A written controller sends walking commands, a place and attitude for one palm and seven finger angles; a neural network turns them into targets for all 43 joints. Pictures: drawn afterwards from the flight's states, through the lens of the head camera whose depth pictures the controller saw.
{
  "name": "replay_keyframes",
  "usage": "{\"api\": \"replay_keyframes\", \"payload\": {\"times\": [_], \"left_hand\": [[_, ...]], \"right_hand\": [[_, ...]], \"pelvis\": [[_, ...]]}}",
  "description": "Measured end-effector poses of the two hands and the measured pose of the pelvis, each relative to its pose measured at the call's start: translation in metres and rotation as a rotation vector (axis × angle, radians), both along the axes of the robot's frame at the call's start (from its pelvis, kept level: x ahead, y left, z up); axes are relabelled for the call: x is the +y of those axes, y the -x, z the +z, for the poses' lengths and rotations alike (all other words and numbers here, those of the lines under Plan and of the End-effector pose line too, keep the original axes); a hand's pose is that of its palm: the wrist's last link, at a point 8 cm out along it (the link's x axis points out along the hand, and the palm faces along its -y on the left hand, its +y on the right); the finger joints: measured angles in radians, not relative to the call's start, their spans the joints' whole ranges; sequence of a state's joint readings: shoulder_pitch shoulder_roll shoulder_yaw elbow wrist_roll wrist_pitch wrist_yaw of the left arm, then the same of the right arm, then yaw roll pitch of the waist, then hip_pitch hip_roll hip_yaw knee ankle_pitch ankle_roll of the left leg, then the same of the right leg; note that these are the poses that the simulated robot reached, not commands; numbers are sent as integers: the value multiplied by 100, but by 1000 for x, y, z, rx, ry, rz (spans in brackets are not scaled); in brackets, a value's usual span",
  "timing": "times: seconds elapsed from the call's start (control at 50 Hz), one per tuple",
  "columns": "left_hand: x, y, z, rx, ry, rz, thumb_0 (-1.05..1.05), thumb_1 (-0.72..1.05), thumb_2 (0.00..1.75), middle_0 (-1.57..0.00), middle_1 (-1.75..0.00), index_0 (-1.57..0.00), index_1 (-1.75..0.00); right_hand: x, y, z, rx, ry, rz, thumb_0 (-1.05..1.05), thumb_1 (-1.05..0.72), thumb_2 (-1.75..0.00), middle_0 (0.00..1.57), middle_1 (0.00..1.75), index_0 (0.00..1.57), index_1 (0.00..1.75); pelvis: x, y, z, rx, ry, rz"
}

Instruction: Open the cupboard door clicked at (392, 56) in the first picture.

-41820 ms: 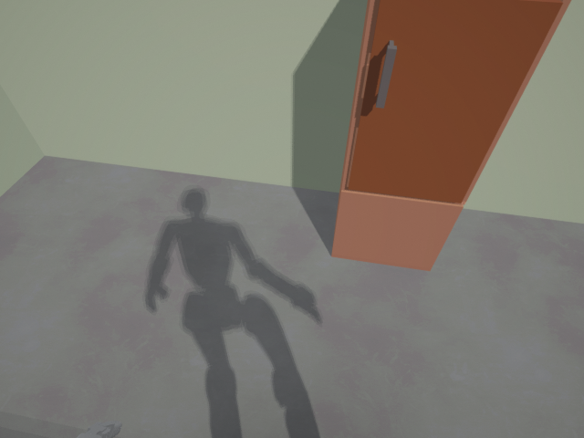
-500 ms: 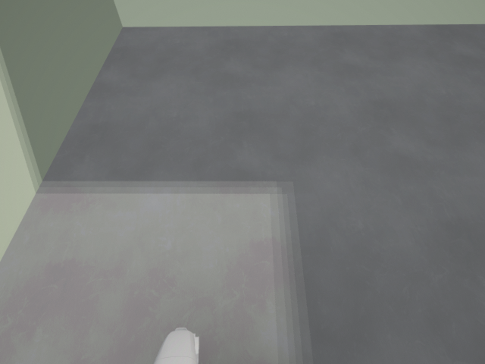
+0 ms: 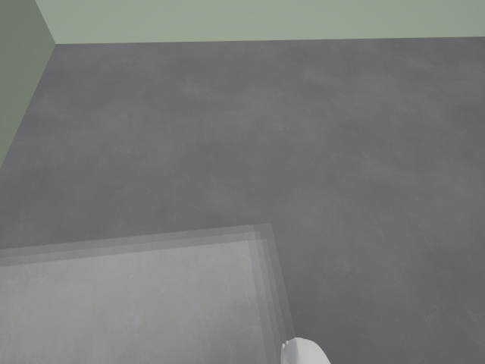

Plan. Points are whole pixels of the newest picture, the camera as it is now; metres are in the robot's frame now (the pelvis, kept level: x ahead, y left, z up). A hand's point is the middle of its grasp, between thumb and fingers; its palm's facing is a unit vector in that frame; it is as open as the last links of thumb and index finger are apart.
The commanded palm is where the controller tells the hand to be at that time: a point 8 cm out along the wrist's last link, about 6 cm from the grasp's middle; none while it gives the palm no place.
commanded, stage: turn to face it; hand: left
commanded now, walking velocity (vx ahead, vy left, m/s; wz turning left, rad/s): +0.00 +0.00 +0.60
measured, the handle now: out of the picture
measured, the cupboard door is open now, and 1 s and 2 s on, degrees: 46 46 46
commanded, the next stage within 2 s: none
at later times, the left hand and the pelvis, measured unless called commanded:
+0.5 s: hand (155, 328) +0.19 +0.18 -0.16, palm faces +0.26 -0.94 -0.21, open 7.2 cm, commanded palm none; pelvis +0.12 -0.02 +0.00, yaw +15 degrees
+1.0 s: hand (131, 359) +0.14 +0.21 -0.16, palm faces +0.51 -0.81 -0.30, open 7.3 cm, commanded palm none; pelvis +0.16 -0.02 -0.01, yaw +31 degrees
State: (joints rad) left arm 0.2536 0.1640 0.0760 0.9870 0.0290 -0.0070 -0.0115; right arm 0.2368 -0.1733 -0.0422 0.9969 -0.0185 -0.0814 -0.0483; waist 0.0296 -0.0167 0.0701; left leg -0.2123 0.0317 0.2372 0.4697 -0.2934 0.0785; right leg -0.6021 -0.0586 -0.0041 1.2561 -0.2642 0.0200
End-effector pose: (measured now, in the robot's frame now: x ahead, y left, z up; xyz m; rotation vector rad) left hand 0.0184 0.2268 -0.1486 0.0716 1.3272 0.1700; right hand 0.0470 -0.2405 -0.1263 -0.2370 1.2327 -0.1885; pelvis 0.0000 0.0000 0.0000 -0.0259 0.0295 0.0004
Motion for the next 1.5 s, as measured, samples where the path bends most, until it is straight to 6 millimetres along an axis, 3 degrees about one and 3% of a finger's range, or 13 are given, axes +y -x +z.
{"api": "replay_keyframes", "payload": {"times": [0.08,0.16,0.22,0.28,0.4,0.56,0.66,0.76,0.9,1.04,1.2,1.32,1.5], "left_hand": [[5,-89,8,-125,-27,-69,0,92,90,-19,-30,-20,-30],[-5,-155,12,-206,-44,-109,0,92,90,-19,-30,-20,-30],[-17,-189,12,-251,-55,-109,0,92,90,-19,-30,-20,-30],[-26,-201,15,-276,-67,-89,0,91,90,-20,-30,-20,-30],[-27,-173,19,-210,-70,36,-1,92,90,-20,-30,-20,-30],[16,-130,5,-167,-98,213,-2,93,90,-20,-30,-21,-30],[42,-90,-19,-82,-89,310,0,92,90,-20,-30,-20,-30],[50,-71,-5,-23,-104,356,0,92,90,-20,-30,-20,-30],[41,-75,16,-51,-143,408,1,91,90,-20,-30,-20,-30],[6,-86,25,-100,-212,458,0,91,90,-20,-30,-20,-30],[-49,-67,37,-64,-176,577,0,91,90,-20,-30,-20,-30],[-68,-37,31,-60,-167,697,0,93,90,-20,-30,-21,-30],[-87,44,-7,24,-99,871,0,91,90,-20,-30,-21,-30]], "right_hand": [[-5,29,2,144,5,-61,-1,-95,-89,20,30,20,30],[0,51,-4,285,-39,-107,-1,-93,-89,20,30,20,30],[3,55,-16,376,-87,-126,0,-92,-89,20,30,20,30],[4,38,-24,413,-125,-116,0,-92,-89,20,30,20,30],[2,-53,-27,290,-144,-6,1,-91,-89,20,30,20,30],[14,-186,-18,79,-67,221,0,-91,-89,20,30,20,30],[35,-246,-15,-36,-5,347,0,-91,-89,20,30,20,30],[46,-268,0,-57,9,412,0,-91,-89,20,30,20,30],[46,-281,-7,-2,-29,480,0,-91,-89,20,30,20,30],[29,-304,-39,55,-90,525,0,-91,-89,20,30,21,30],[34,-340,-26,75,-106,627,1,-91,-89,20,30,20,30],[60,-363,-19,68,-88,751,1,-91,-89,20,30,20,30],[135,-381,-9,-80,-86,948,1,-91,-89,20,30,20,30]], "pelvis": [[0,-31,2,3,4,11],[-8,-64,-2,-1,-10,45],[-18,-89,-11,-5,-24,75],[-24,-101,-13,-12,-33,107],[-26,-115,-4,-18,-45,187],[-8,-127,-11,-9,-26,315],[12,-131,-26,-1,-16,372],[14,-137,-13,14,-7,410],[0,-147,-4,17,-15,478],[-32,-164,-16,14,-44,569],[-49,-177,0,9,-83,693],[-54,-177,1,7,-82,786],[-43,-155,-19,-4,-59,910]]}}
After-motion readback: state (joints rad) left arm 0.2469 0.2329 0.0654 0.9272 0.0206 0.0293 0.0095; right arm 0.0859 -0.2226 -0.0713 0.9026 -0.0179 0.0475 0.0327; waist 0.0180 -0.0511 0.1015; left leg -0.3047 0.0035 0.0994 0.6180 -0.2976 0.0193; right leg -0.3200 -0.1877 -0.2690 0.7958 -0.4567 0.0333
